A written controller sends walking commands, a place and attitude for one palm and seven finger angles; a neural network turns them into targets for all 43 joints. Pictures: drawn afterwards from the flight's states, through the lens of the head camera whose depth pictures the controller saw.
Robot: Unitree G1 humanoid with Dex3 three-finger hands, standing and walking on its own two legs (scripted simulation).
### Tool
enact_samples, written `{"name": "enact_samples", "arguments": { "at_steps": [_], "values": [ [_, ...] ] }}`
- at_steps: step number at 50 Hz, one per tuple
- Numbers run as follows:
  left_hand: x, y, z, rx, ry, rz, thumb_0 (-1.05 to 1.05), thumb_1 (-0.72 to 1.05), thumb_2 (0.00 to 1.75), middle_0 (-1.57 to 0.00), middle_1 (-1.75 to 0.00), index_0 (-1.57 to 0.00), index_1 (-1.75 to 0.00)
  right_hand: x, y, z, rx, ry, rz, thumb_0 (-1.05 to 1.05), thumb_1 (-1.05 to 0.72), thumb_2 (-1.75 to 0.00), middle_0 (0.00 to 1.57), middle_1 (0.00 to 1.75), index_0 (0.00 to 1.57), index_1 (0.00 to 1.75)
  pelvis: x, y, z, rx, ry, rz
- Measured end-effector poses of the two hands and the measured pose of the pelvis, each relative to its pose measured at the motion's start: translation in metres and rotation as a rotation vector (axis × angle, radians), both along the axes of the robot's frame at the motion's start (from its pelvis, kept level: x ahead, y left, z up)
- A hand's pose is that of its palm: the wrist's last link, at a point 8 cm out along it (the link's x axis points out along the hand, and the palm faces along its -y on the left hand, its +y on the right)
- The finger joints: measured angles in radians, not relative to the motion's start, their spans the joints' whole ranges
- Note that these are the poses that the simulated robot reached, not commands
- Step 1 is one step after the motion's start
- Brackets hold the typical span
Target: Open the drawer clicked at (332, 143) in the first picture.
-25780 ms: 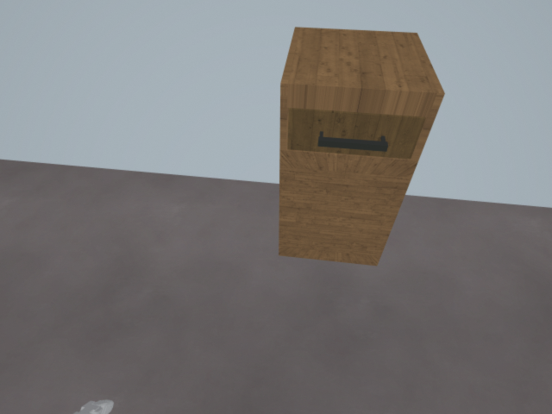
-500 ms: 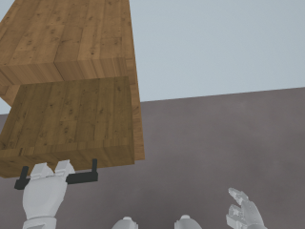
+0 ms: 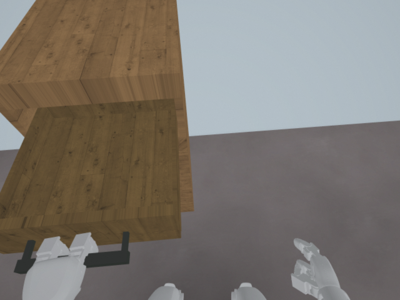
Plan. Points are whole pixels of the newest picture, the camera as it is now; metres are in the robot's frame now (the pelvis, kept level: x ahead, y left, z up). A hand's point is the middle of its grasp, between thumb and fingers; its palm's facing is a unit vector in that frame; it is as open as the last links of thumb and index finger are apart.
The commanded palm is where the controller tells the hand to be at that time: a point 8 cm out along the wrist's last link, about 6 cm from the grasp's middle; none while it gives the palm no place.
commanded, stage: pull the drawer open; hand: left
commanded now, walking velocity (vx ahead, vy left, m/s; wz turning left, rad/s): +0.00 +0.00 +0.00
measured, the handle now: (76, 251) +0.21 +0.26 -0.02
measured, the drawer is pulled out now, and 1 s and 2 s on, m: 0.29 0.30 0.30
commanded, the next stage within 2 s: open the thumb to release the handle in 0.28 s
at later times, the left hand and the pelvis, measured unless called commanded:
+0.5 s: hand (66, 287) +0.15 +0.26 -0.04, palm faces -0.07 -0.04 -1.00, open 5.6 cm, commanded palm +0.13 +0.26 +0.01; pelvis +0.00 +0.00 -0.01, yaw +1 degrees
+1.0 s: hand (68, 287) +0.15 +0.26 -0.04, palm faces -0.05 -0.05 -1.00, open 13.3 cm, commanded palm +0.13 +0.25 +0.01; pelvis -0.02 -0.01 -0.01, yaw +1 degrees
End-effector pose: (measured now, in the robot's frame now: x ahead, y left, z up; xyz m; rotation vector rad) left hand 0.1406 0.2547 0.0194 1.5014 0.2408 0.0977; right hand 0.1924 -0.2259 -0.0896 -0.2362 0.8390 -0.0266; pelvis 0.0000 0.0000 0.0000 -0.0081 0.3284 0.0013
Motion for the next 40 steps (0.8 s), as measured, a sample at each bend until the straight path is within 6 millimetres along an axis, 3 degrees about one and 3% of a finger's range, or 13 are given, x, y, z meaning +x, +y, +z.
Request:
{"name": "enact_samples", "arguments": {
  "at_steps": [19, 26, 32, 40],
  "values": [
    [-0.010, -0.002, 0.003, -0.003, 0.025, 0.004, 0.01, 0.73, 0.75, -0.31, -1.35, -0.41, -1.35, 0.005, 0.000, -0.004, 0.012, -0.012, 0.009, 0.01, -0.90, -0.90, 0.20, 0.30, 0.20, 0.30, 0.000, -0.004, -0.004, 0.006, 0.010, -0.003],
    [-0.007, 0.009, -0.001, 0.038, -0.019, 0.015, 0.00, 0.69, 0.78, -0.36, -1.34, -0.40, -1.34, 0.004, -0.004, -0.018, -0.021, 0.016, 0.032, 0.01, -0.90, -0.90, 0.20, 0.30, 0.20, 0.30, -0.004, -0.005, -0.012, 0.004, 0.029, 0.015],
    [-0.009, 0.006, 0.001, 0.020, -0.019, 0.054, 0.00, 0.48, 0.71, -0.37, -1.31, -0.40, -1.31, -0.002, -0.004, -0.021, -0.010, 0.029, 0.016, 0.01, -0.91, -0.90, 0.20, 0.30, 0.20, 0.30, -0.006, -0.005, -0.011, 0.005, 0.023, 0.017],
    [-0.011, 0.002, 0.002, 0.025, -0.014, 0.038, 0.00, 0.01, 0.51, -0.35, -1.25, -0.36, -1.26, -0.008, -0.002, -0.016, -0.003, 0.018, 0.017, 0.01, -0.90, -0.90, 0.20, 0.30, 0.20, 0.30, -0.011, -0.006, -0.006, 0.008, 0.007, 0.019]
  ]
}}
